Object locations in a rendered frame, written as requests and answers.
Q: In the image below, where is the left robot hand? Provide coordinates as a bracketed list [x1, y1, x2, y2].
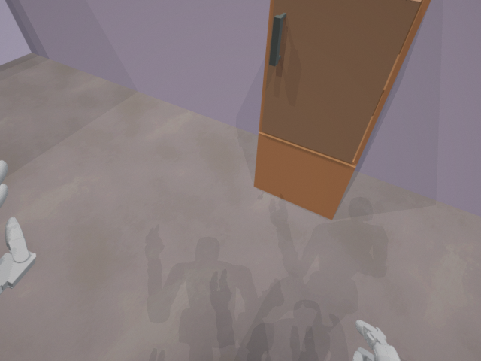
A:
[0, 160, 36, 294]

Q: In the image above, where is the handle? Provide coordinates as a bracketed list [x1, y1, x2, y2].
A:
[269, 13, 286, 66]

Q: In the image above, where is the cupboard door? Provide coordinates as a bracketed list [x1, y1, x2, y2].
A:
[262, 0, 421, 163]

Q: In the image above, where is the right robot hand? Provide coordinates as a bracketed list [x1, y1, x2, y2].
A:
[352, 320, 401, 361]

